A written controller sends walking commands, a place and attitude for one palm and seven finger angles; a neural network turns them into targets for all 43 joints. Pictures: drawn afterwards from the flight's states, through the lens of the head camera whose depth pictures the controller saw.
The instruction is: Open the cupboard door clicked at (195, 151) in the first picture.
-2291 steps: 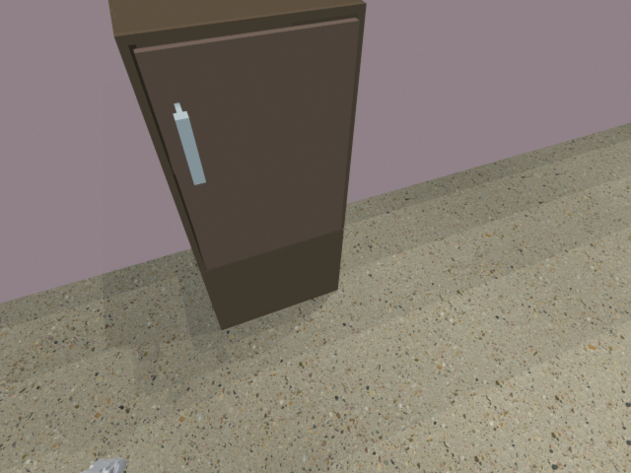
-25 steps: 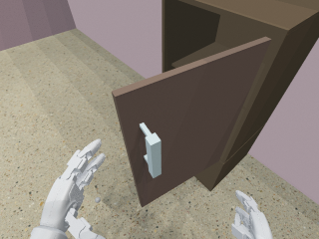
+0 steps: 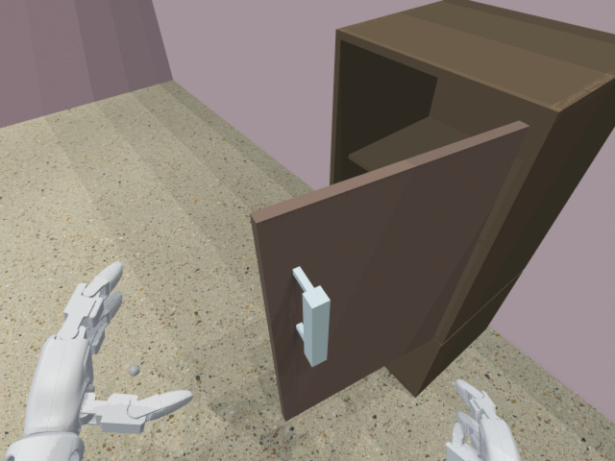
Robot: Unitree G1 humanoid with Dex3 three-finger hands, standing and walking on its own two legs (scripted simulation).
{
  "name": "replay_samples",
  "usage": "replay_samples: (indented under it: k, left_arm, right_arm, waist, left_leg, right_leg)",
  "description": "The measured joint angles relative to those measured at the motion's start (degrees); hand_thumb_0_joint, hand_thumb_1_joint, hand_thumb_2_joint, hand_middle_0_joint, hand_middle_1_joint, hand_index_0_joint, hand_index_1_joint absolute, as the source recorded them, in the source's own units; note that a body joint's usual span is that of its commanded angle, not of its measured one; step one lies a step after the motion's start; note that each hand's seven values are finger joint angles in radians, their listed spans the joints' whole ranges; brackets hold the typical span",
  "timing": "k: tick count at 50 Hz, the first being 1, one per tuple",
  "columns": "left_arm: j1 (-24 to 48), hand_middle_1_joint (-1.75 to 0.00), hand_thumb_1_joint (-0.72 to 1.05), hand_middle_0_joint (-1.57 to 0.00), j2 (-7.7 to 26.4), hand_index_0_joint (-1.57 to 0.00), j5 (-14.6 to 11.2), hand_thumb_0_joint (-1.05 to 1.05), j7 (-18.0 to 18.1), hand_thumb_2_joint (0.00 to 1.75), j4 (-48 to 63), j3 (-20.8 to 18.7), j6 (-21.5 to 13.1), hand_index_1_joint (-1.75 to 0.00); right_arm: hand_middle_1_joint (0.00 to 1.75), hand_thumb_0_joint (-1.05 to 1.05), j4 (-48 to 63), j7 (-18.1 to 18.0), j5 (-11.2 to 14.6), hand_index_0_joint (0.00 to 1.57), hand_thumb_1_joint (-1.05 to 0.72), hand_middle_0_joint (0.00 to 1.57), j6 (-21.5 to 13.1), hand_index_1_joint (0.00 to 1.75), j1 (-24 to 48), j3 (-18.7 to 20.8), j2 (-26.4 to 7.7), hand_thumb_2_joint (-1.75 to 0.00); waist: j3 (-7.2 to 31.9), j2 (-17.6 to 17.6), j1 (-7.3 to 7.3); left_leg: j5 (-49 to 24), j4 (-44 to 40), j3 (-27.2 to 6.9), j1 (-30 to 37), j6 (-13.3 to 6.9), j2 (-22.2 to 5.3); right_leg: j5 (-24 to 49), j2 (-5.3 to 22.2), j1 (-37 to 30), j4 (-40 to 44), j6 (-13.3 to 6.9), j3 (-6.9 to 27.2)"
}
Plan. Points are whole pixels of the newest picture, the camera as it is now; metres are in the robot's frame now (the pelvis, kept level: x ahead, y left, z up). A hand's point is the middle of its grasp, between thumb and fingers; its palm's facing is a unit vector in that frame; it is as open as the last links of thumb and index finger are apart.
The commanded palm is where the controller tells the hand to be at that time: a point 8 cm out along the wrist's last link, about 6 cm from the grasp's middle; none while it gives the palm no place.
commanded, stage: draw the hand back to the body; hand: left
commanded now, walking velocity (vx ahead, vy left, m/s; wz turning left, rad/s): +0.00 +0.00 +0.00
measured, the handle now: (308, 317) +0.30 +0.04 +0.05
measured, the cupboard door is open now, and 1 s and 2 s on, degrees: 80 80 80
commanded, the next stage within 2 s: step back with the hand held close in 0.80 s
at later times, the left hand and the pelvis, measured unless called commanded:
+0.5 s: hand (73, 310) +0.20 +0.25 +0.18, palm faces +0.46 -0.79 -0.41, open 8.3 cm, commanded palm +0.15 +0.29 +0.19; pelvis +0.01 -0.01 +0.02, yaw -1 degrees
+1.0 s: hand (72, 316) +0.20 +0.25 +0.18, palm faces +0.45 -0.79 -0.41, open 7.4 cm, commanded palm +0.14 +0.28 +0.19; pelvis +0.00 -0.01 +0.02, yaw -1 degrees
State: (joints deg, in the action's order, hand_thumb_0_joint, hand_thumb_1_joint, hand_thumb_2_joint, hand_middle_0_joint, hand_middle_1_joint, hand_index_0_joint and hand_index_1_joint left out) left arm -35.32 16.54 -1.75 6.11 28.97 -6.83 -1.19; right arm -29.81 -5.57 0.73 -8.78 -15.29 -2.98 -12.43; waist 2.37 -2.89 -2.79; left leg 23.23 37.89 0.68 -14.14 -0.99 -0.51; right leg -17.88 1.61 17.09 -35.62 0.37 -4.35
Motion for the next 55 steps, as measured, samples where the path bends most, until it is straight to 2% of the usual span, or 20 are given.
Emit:
replay_samples:
  k: [10,23,28,35,48,52,55]
  left_arm:
    - [3.7,-0.30,0.22,-0.18,1.3,-0.18,0.1,0.00,1.2,0.61,-2.2,-4.8,-1.2,-0.30]
    - [7.8,-0.30,0.66,-0.20,3.1,-0.20,-0.9,0.01,1.2,0.80,-4.4,-12.1,-2.2,-0.30]
    - [8.2,-0.30,0.79,-0.20,2.3,-0.20,-1.1,0.01,1.1,0.86,-5.0,-12.5,-2.5,-0.30]
    - [7.3,-0.30,0.87,-0.21,2.1,-0.21,-1.0,0.01,0.7,0.89,-5.3,-11.5,-2.6,-0.30]
    - [8.7,-0.30,0.89,-0.21,2.2,-0.21,-0.9,0.02,0.8,0.90,-6.4,-12.1,-3.4,-0.30]
    - [9.1,-0.30,0.89,-0.21,3.1,-0.21,-0.6,0.02,0.7,0.90,-7.5,-14.9,-6.1,-0.30]
    - [7.6,-0.30,0.89,-0.21,3.4,-0.21,-0.3,0.02,0.9,0.90,-6.9,-15.1,-6.7,-0.30]
  right_arm:
    - [0.30,0.02,-3.9,0.6,-0.6,0.20,-0.90,0.21,-0.1,0.30,2.3,0.2,0.1,-0.89]
    - [0.30,0.02,-5.8,1.1,-0.6,0.20,-0.90,0.21,1.2,0.30,4.0,1.7,-0.6,-0.89]
    - [0.30,0.02,-6.2,1.5,-0.6,0.20,-0.90,0.21,1.6,0.30,4.2,2.2,-1.0,-0.89]
    - [0.30,0.02,-6.6,1.4,-0.6,0.20,-0.91,0.21,1.9,0.30,4.1,2.5,-0.7,-0.89]
    - [0.30,0.02,-6.9,1.3,-0.4,0.20,-0.90,0.21,1.7,0.30,4.0,2.2,-0.3,-0.89]
    - [0.30,0.02,-5.6,1.5,-0.5,0.20,-0.90,0.21,3.7,0.30,5.1,1.9,-0.4,-0.89]
    - [0.30,0.02,-4.5,1.5,-0.6,0.20,-0.90,0.21,5.0,0.30,5.8,2.3,-0.9,-0.89]
  waist:
    - [-2.2,-0.4,-0.70]
    - [-3.3,-0.6,-1.21]
    - [-3.5,-0.9,-1.07]
    - [-3.6,-0.8,-0.98]
    - [-4.0,-1.0,-0.96]
    - [-3.5,-0.7,0.41]
    - [-3.8,-0.3,1.43]
  left_leg:
    - [-3.3,-7.8,0.5,6.9,0.1,0.3]
    - [-5.0,-12.5,0.9,10.9,0.7,-0.5]
    - [-5.5,-13.4,1.0,11.5,0.8,-0.5]
    - [-5.8,-13.9,1.1,11.9,1.0,-0.8]
    - [-6.5,-13.8,1.0,11.7,1.2,-1.0]
    - [-6.8,-12.9,1.0,8.5,1.1,-1.3]
    - [-7.5,-13.0,1.8,6.7,0.8,-1.1]
  right_leg:
    - [2.6,0.0,-6.2,6.5,0.0,0.5]
    - [4.3,-1.0,-9.9,10.8,-0.5,0.7]
    - [4.6,-1.1,-10.3,11.4,-0.6,0.7]
    - [5.0,-1.4,-10.6,11.8,-0.9,0.9]
    - [6.0,-1.6,-10.8,12.5,-1.1,0.7]
    - [7.3,-2.0,-8.3,13.4,-1.0,0.8]
    - [8.3,-1.7,-6.2,13.4,-0.7,1.5]
